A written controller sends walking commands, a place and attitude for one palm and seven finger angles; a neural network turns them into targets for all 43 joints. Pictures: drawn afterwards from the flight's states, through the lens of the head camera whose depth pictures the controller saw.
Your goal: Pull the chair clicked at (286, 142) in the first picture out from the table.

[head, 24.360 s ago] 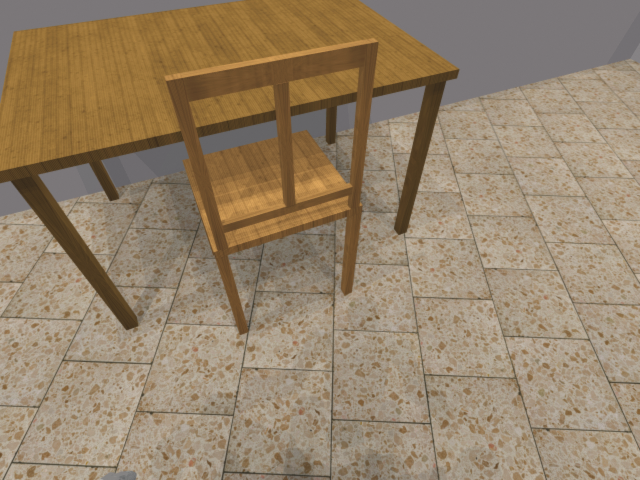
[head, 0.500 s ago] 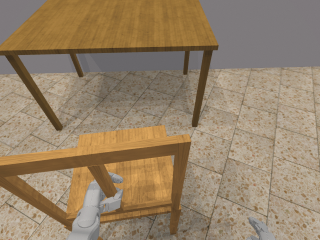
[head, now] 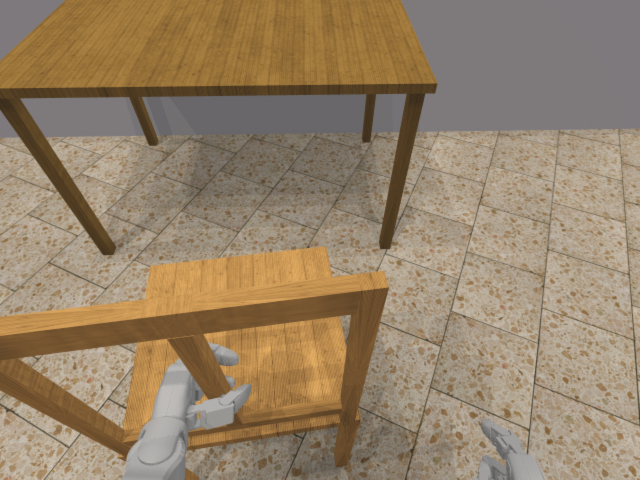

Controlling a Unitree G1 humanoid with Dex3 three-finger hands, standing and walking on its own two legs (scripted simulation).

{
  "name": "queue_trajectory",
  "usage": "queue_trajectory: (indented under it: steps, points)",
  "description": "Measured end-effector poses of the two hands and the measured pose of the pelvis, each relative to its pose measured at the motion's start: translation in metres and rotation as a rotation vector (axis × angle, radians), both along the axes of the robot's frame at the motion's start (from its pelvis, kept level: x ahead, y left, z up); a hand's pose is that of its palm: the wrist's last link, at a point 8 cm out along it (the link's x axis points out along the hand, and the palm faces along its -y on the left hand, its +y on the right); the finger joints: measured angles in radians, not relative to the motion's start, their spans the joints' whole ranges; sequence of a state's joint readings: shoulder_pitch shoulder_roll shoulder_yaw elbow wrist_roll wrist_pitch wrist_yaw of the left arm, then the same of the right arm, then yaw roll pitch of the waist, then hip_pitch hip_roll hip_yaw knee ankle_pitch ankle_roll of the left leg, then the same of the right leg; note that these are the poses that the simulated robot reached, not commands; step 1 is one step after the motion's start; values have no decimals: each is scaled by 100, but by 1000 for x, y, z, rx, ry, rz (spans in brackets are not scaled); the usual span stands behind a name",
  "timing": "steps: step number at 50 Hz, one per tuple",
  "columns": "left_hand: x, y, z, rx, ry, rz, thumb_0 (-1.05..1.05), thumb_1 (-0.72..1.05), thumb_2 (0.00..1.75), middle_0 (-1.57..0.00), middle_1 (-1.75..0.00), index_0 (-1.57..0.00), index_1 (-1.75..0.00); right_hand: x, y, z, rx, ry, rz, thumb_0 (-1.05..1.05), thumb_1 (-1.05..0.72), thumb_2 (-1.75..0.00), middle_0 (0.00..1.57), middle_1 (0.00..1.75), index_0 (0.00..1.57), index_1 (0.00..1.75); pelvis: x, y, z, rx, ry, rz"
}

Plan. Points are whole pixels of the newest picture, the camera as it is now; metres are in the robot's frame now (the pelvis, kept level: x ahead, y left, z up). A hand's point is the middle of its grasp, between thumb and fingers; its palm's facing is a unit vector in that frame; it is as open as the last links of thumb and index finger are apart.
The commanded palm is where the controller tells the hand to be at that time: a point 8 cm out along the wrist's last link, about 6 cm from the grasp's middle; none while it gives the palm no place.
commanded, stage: open the thumb and straighten the fingers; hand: left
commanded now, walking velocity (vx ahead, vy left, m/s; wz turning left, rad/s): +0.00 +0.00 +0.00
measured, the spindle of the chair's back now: (214, 384) +0.25 +0.15 -0.05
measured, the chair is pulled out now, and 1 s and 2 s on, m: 0.61 0.61 0.61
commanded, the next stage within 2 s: draw the fingers out of the gap in 0.54 s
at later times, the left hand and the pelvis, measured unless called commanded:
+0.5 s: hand (215, 405) +0.23 +0.15 -0.06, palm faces +0.04 -0.99 -0.16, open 16.8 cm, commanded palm +0.21 +0.20 -0.04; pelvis +0.02 +0.00 -0.03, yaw +2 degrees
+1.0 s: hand (202, 463) +0.16 +0.15 -0.07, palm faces +0.07 -0.98 -0.16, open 17.5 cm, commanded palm +0.14 +0.20 -0.04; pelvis +0.01 +0.00 -0.04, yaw +3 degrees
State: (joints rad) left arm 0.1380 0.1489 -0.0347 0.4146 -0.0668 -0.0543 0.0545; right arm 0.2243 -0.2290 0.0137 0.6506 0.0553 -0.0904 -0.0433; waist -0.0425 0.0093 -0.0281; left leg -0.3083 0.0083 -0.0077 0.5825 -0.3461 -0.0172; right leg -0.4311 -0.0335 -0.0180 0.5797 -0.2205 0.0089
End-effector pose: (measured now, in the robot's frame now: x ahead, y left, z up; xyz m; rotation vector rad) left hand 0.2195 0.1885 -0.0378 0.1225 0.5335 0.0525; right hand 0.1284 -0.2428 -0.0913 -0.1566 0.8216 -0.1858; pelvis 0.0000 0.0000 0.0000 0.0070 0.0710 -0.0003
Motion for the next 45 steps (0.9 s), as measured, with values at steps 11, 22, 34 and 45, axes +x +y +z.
queue_trajectory:
  steps: [11, 22, 34, 45]
  points:
    - [1, 9, -3, 19, 37, 29, 0, -33, 30, -35, -113, -40, -117, 31, -1, -12, -9, -81, 38, 2, -90, -90, 20, 30, 20, 29, 7, 1, -16, 1, 77, 15]
    - [-4, 9, -5, 20, 44, 33, -1, -52, 21, -15, -46, -16, -46, 56, 5, -15, -14, -135, 75, 2, -90, -90, 21, 30, 20, 30, 19, -3, -28, -7, 112, 37]
    - [-13, 9, -6, 27, 47, 29, -1, -53, 20, -2, -5, -2, -5, 56, 2, -19, -41, -142, 77, 2, -90, -90, 21, 30, 20, 30, 20, -3, -35, -16, 127, 51]
    - [-64, 14, -7, 41, 107, 63, -1, -53, 20, 0, 0, -1, 0, 56, 8, -17, -36, -171, 52, 2, -90, -90, 21, 30, 20, 30, 18, 0, -40, -22, 130, 54]
